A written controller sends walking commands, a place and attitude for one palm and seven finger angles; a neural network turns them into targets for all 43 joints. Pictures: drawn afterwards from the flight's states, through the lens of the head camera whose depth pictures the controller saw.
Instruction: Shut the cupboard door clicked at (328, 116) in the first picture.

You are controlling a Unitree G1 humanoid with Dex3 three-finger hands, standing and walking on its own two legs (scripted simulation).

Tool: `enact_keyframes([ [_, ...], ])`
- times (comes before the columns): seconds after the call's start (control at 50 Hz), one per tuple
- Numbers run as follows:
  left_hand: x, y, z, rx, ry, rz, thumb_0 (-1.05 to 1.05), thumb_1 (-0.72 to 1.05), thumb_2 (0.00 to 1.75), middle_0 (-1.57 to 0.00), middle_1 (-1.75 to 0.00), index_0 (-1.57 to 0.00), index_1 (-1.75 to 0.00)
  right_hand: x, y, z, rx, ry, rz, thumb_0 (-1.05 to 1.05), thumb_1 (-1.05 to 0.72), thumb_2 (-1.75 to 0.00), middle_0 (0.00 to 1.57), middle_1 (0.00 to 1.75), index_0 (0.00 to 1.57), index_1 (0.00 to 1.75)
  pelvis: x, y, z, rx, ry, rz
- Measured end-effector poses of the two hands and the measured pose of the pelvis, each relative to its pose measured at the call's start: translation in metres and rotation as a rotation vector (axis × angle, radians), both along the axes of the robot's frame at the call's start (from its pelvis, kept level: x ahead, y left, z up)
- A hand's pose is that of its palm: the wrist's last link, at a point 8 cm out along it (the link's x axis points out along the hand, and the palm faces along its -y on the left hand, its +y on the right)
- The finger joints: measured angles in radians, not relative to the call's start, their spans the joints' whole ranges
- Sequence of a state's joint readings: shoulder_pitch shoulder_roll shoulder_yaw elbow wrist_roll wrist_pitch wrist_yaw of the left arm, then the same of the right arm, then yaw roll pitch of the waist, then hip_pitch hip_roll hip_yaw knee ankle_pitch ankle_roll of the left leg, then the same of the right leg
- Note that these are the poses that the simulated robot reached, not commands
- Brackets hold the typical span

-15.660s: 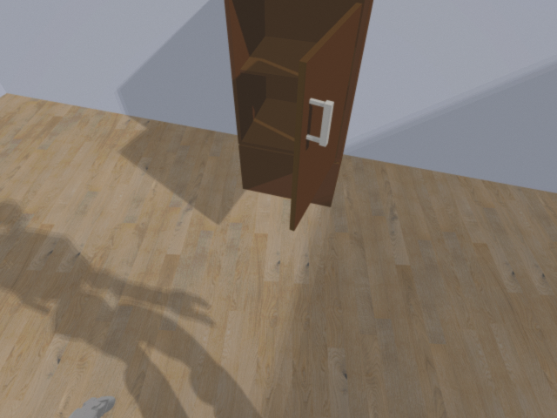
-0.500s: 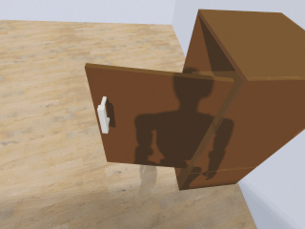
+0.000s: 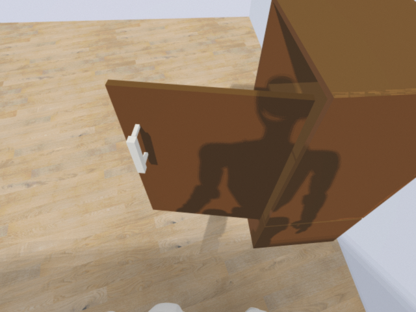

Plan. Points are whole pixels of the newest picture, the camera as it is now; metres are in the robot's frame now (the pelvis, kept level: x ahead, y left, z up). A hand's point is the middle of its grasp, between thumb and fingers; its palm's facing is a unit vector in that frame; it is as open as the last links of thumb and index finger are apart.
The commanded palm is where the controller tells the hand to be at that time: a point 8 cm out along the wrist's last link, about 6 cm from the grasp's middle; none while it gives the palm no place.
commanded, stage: come to a stop and stand still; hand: left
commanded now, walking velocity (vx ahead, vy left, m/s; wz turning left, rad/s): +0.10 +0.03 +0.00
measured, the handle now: (139, 149) +0.46 +0.21 -0.02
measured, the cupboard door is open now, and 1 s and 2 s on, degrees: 80 80 80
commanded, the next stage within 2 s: look again from close up in 0.38 s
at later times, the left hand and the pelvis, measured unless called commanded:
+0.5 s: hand out of the picture +0.03 +0.19 -0.16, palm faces +0.01 -0.98 -0.22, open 7.3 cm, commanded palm none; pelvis -0.01 +0.01 +0.01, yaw +0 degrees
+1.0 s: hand out of the picture -0.02 +0.16 -0.16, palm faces +0.01 -0.98 -0.20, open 7.4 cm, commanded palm none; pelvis -0.02 -0.01 +0.01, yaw +0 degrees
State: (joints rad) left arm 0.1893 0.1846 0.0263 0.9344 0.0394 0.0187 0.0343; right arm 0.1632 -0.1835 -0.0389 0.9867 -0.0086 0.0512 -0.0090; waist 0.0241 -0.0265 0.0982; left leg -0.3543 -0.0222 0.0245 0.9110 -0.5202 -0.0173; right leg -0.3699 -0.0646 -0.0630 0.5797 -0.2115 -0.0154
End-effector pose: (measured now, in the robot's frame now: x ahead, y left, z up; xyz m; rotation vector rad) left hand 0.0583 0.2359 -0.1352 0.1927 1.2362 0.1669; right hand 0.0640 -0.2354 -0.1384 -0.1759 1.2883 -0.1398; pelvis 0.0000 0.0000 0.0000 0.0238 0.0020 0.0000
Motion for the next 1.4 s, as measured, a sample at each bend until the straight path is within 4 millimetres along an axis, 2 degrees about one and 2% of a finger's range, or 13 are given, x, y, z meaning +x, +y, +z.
enact_keyframes([
  [0.12, -0.017, 0.014, -0.016, -0.051, 0.004, 0.022, 0.01, 0.91, 0.90, -0.20, -0.30, -0.20, -0.30, -0.030, 0.021, 0.007, -0.025, -0.008, -0.002, 0.01, -0.91, -0.90, 0.20, 0.30, 0.19, 0.30, -0.012, 0.017, -0.004, -0.009, -0.015, -0.006],
  [0.24, -0.032, 0.020, -0.008, -0.079, 0.039, 0.035, 0.01, 0.91, 0.90, -0.20, -0.30, -0.20, -0.30, -0.074, 0.044, 0.016, -0.016, 0.074, -0.013, 0.01, -0.92, -0.90, 0.20, 0.30, 0.20, 0.30, -0.010, 0.028, 0.009, -0.032, -0.009, 0.009],
  [0.46, -0.035, 0.011, 0.000, -0.035, 0.077, 0.025, 0.01, 0.92, 0.90, -0.20, -0.30, -0.20, -0.30, -0.123, 0.054, 0.001, 0.056, 0.206, -0.075, 0.01, -0.90, -0.90, 0.21, 0.30, 0.20, 0.30, -0.013, 0.018, 0.008, -0.007, 0.006, 0.003],
  [0.54, -0.041, 0.003, 0.004, -0.005, 0.083, -0.008, 0.01, 0.93, 0.90, -0.20, -0.30, -0.20, -0.30, -0.120, 0.045, -0.006, 0.073, 0.182, -0.085, 0.01, -0.90, -0.90, 0.21, 0.30, 0.20, 0.30, -0.016, 0.013, 0.006, -0.030, 0.005, -0.004],
  [0.66, -0.051, -0.002, 0.007, 0.012, 0.075, -0.013, 0.01, 0.93, 0.90, -0.20, -0.30, -0.20, -0.30, -0.094, 0.031, -0.015, 0.077, 0.082, -0.055, 0.01, -0.90, -0.90, 0.20, 0.30, 0.20, 0.30, -0.016, 0.008, 0.003, -0.026, -0.008, -0.004],
  [0.82, -0.062, -0.011, 0.007, 0.002, 0.064, 0.002, 0.01, 0.92, 0.90, -0.20, -0.30, -0.20, -0.30, -0.070, 0.014, -0.009, 0.052, 0.015, -0.019, 0.02, -0.92, -0.90, 0.20, 0.30, 0.20, 0.30, -0.017, 0.000, 0.005, -0.013, -0.028, -0.007],
  [1.1, -0.088, -0.026, 0.001, -0.043, 0.153, 0.023, 0.01, 0.91, 0.90, -0.20, -0.30, -0.20, -0.30, -0.075, 0.006, 0.001, 0.028, 0.083, -0.005, 0.01, -0.91, -0.90, 0.20, 0.30, 0.19, 0.30, -0.016, -0.007, 0.009, -0.021, -0.008, -0.008],
  [1.14, -0.062, -0.016, 0.015, -0.043, -0.011, 0.107, 0.02, 0.92, 0.90, -0.20, -0.30, -0.20, -0.30, -0.067, 0.003, 0.005, -0.020, -0.017, -0.007, 0.01, -0.90, -0.90, 0.21, 0.30, 0.20, 0.30, -0.019, -0.006, 0.005, -0.024, -0.017, -0.021],
  [1.2, 0.002, -0.001, 0.067, 0.012, -0.424, 0.115, 0.03, 0.93, 0.90, -0.21, -0.31, -0.21, -0.31, -0.043, -0.003, 0.011, -0.045, -0.222, -0.009, 0.01, -0.90, -0.90, 0.21, 0.30, 0.20, 0.30, -0.020, -0.002, 0.001, -0.019, -0.004, 0.008],
  [1.26, 0.063, -0.001, 0.120, 0.016, -0.782, 0.061, 0.03, 0.93, 0.90, -0.23, -0.34, -0.23, -0.34, -0.010, -0.008, 0.015, -0.044, -0.409, 0.014, 0.02, -0.90, -0.90, 0.21, 0.30, 0.20, 0.30, -0.029, 0.004, -0.006, -0.018, 0.033, 0.040],
  [1.3, 0.092, -0.007, 0.141, -0.023, -0.984, 0.006, 0.02, 0.93, 0.90, -0.25, -0.36, -0.25, -0.36, 0.013, -0.010, 0.020, -0.045, -0.520, 0.035, 0.02, -0.90, -0.90, 0.21, 0.30, 0.20, 0.30, -0.037, 0.006, -0.014, -0.012, 0.081, 0.041],
  [1.34, 0.103, -0.017, 0.147, -0.108, -1.146, -0.047, 0.02, 0.93, 0.90, -0.27, -0.39, -0.27, -0.39, 0.032, -0.011, 0.026, -0.050, -0.608, 0.064, 0.02, -0.90, -0.90, 0.20, 0.30, 0.20, 0.30, -0.045, 0.005, -0.025, -0.002, 0.130, 0.027],
  [1.4, 0.089, -0.033, 0.128, -0.243, -1.268, -0.139, 0.01, 0.92, 0.90, -0.32, -0.44, -0.32, -0.44, 0.057, -0.011, 0.035, -0.064, -0.697, 0.130, 0.02, -0.90, -0.90, 0.20, 0.30, 0.20, 0.30, -0.054, 0.003, -0.045, 0.007, 0.180, 0.017],
])
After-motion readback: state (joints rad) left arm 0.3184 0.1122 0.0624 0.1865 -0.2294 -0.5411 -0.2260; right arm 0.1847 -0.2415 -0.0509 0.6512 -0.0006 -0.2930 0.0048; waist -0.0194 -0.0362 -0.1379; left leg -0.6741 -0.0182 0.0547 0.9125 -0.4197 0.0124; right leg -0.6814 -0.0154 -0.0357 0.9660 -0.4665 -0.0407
